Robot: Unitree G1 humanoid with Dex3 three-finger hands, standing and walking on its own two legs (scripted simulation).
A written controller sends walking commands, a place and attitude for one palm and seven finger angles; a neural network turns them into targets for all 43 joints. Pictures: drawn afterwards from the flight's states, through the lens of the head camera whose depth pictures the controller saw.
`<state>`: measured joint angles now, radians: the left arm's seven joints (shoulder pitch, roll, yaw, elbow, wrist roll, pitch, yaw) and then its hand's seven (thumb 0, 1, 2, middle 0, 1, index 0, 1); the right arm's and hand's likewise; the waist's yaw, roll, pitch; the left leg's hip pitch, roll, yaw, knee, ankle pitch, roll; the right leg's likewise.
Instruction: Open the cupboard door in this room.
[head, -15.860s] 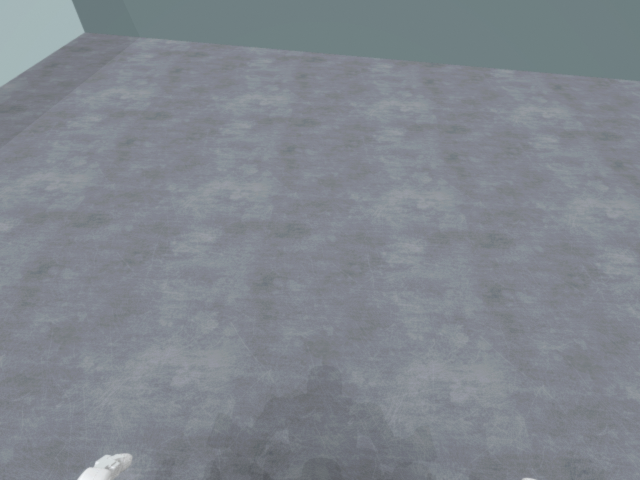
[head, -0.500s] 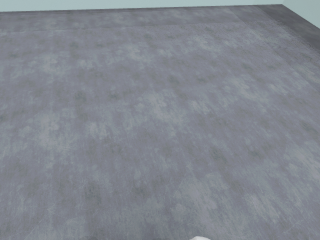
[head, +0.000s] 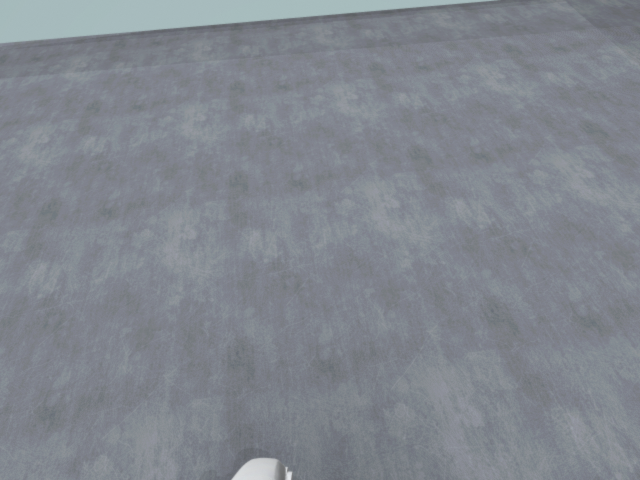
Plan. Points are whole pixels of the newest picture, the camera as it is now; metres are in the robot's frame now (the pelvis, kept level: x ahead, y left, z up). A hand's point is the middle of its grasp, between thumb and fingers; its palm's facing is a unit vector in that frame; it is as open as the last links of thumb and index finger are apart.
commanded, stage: turn or walk to find it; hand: left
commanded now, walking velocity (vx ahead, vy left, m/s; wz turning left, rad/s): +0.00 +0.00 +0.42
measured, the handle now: out of the picture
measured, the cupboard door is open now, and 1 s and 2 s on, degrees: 0 0 0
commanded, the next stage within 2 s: none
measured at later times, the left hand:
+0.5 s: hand out of the picture -0.01 +0.27 -0.17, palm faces +0.25 -0.94 -0.24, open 7.4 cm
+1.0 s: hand out of the picture -0.05 +0.18 -0.15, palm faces +0.45 -0.85 -0.27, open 7.4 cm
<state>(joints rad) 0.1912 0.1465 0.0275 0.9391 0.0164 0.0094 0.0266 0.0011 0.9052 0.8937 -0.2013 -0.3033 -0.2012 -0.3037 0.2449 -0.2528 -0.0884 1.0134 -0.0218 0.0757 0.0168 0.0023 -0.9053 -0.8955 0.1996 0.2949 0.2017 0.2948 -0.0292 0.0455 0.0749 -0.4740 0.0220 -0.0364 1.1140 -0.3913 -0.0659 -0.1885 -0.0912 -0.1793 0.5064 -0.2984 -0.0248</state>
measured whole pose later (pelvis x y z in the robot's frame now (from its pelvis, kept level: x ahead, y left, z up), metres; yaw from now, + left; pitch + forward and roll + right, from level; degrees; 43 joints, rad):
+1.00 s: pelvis -0.04 -0.02 +0.00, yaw +26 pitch -1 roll +2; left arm 0.21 0.15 0.03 0.94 0.01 0.01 0.03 0.00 0.90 0.89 -0.20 -0.30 -0.20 -0.30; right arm 0.26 -0.26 -0.09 1.02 -0.02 0.08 0.02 0.00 -0.91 -0.90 0.20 0.29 0.20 0.29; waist -0.02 0.05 0.07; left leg -0.48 0.02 -0.06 1.16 -0.36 -0.07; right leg -0.20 -0.08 -0.19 0.49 -0.27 -0.04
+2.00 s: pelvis -0.08 -0.04 +0.00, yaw +51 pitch -1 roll +3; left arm 0.18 0.14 0.02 0.94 0.01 0.02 0.02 0.00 0.90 0.89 -0.20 -0.30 -0.20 -0.30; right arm 0.26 -0.26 -0.10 1.01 -0.02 0.07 0.02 0.00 -0.90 -0.90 0.20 0.30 0.20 0.29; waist -0.04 0.06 0.07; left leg -0.50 0.00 -0.06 1.18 -0.35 -0.05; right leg -0.20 -0.07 -0.14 0.49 -0.28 -0.04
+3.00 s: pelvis -0.09 -0.10 +0.00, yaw +77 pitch -1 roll +2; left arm 0.20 0.15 0.03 0.94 0.02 0.01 0.02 0.00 0.90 0.89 -0.20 -0.30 -0.20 -0.30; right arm 0.25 -0.25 -0.09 1.02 -0.02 0.08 0.02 0.00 -0.91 -0.90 0.20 0.29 0.20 0.29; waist -0.02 0.05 0.07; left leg -0.47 0.02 -0.04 1.14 -0.37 -0.06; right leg -0.22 -0.09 -0.19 0.51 -0.26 -0.03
